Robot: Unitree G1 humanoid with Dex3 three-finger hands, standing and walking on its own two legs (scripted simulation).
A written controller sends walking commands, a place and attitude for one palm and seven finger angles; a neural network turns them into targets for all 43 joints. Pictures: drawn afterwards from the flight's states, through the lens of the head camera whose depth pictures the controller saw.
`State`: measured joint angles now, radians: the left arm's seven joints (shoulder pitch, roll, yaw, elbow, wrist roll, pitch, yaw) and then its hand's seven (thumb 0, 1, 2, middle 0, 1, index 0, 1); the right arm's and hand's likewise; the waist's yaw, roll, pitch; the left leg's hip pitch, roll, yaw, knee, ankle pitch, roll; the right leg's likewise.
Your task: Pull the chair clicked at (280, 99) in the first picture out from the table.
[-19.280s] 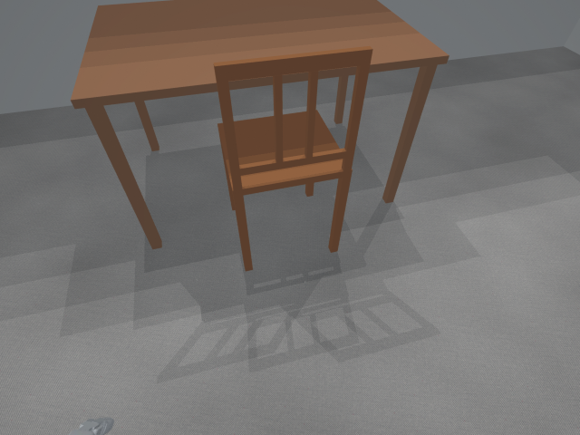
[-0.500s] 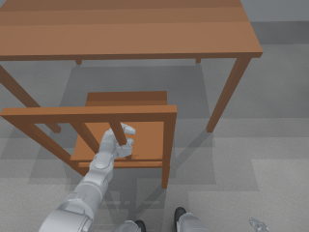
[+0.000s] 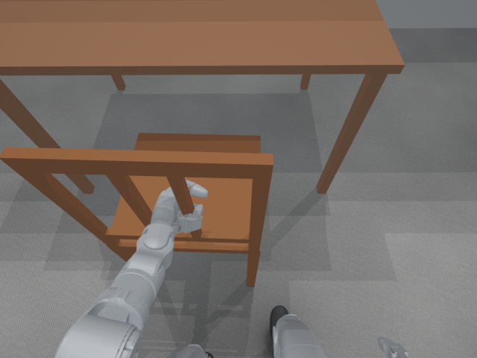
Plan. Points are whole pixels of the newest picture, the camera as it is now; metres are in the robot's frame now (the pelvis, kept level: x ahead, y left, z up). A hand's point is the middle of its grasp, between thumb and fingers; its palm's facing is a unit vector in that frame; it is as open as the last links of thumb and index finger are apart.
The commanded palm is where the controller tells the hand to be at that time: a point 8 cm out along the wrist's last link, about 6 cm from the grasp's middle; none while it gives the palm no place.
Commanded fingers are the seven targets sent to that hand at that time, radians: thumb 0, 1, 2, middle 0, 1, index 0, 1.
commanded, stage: step backward, pulling the chair out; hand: left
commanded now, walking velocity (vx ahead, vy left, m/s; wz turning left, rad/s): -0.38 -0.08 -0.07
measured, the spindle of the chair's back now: (140, 207) +0.39 +0.19 -0.06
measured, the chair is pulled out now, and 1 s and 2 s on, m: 0.20 0.27 0.44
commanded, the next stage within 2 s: none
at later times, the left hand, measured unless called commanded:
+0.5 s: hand (188, 242) +0.31 +0.09 -0.06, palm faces -0.13 -0.97 -0.21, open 5.4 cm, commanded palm +0.32 +0.14 -0.05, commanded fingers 0.00 0.90 0.90 -0.50 -1.45 -0.50 -1.45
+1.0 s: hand (185, 253) +0.29 +0.10 -0.06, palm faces -0.11 -0.97 -0.21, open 5.4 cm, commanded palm +0.29 +0.15 -0.05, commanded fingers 0.00 0.90 0.90 -0.50 -1.45 -0.50 -1.45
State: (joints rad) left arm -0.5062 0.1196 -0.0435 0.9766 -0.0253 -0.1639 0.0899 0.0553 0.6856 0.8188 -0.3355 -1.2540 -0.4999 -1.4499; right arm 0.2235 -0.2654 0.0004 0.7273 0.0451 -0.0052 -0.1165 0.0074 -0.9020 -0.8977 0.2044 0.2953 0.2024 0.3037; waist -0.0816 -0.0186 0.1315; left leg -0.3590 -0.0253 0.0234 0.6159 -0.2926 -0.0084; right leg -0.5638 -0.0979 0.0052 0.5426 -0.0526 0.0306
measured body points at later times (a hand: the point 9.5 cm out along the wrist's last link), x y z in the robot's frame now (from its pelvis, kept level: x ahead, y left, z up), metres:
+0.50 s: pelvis -0.04 +0.00 +0.00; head +0.03 -0.02 +0.44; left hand +0.32 +0.14 -0.04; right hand +0.03 -0.27 -0.13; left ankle +0.00 +0.13 -0.72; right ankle +0.09 -0.14 -0.72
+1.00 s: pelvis -0.07 +0.00 +0.00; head +0.00 -0.01 +0.44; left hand +0.29 +0.15 -0.04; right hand +0.00 -0.26 -0.13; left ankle -0.05 +0.13 -0.71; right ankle +0.05 -0.13 -0.72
